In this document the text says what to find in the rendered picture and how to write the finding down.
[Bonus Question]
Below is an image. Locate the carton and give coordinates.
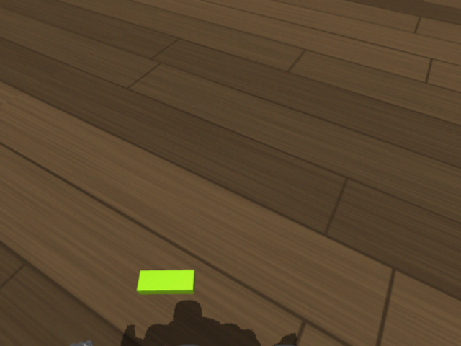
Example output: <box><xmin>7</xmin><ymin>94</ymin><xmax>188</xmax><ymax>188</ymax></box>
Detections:
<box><xmin>137</xmin><ymin>270</ymin><xmax>195</xmax><ymax>295</ymax></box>

